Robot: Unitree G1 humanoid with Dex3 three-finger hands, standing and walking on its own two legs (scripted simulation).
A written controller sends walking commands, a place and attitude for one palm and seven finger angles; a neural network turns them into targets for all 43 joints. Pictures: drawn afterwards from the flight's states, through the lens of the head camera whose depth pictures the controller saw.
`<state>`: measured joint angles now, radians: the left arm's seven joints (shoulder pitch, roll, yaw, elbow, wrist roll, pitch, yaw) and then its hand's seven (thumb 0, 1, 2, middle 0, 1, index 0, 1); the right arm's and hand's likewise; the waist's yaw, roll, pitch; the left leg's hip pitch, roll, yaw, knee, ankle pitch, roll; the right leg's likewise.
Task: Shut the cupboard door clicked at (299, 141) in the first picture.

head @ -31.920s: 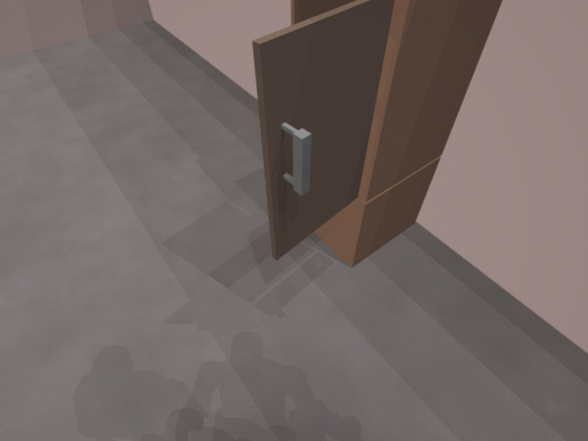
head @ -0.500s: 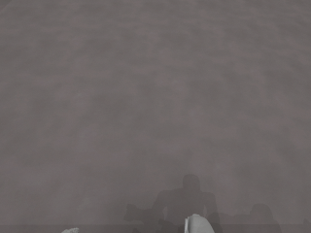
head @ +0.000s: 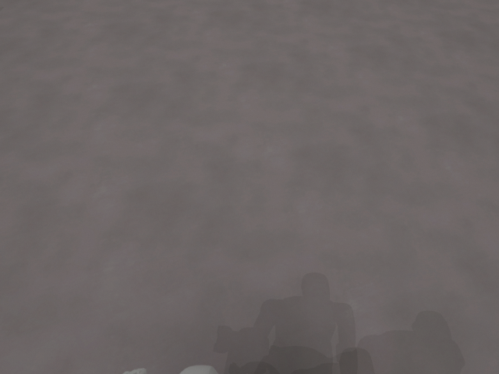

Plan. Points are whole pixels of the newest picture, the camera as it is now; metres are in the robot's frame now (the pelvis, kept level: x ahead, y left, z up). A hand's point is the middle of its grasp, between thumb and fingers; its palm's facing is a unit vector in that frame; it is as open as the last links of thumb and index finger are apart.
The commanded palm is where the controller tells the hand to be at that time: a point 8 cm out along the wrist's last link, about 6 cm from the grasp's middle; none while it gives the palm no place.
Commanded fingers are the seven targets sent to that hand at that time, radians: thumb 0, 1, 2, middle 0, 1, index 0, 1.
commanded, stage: turn to face it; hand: left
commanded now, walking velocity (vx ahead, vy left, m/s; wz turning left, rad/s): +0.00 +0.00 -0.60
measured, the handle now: out of the picture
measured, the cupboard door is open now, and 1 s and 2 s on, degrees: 63 63 63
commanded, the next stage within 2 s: none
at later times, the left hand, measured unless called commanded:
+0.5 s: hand (110, 346) +0.18 +0.26 -0.16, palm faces -0.20 -0.96 -0.19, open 7.4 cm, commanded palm none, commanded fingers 0.00 0.90 0.90 -0.20 -0.30 -0.20 -0.30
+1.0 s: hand (179, 302) +0.26 +0.15 -0.15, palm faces -0.58 -0.78 -0.24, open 7.4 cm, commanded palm none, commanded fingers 0.00 0.90 0.90 -0.20 -0.30 -0.20 -0.30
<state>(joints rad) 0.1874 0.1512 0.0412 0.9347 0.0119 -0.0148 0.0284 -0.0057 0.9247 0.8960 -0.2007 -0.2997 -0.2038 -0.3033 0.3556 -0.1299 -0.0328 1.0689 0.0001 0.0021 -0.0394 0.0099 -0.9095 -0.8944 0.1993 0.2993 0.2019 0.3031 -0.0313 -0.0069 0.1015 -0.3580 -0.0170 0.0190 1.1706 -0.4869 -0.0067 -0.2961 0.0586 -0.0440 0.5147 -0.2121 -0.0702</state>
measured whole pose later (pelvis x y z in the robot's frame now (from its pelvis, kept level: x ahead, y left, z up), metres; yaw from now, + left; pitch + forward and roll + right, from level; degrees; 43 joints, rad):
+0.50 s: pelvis +0.06 +0.07 +0.01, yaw -17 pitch +0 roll -3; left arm 0.23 0.27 0.10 0.89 0.03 0.08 -0.03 0.01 0.91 0.90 -0.20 -0.30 -0.20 -0.30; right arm 0.13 -0.17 0.00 0.85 -0.03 0.01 -0.03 0.01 -0.91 -0.89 0.20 0.30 0.21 0.30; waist 0.04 -0.04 0.05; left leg -0.24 0.10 0.12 0.50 -0.26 0.02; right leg -0.50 -0.01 -0.02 1.14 -0.45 0.06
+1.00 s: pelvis +0.07 +0.05 +0.00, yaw -35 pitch +1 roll +0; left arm 0.18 0.22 0.04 0.85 0.03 0.05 -0.01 0.00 0.90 0.90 -0.20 -0.30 -0.20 -0.30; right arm 0.24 -0.25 -0.05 0.91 -0.01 0.06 -0.01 0.01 -0.91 -0.89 0.20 0.30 0.20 0.30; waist -0.03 0.01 0.06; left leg -0.49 0.08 0.04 1.02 -0.40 -0.09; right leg -0.27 0.01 0.03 0.52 -0.26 -0.01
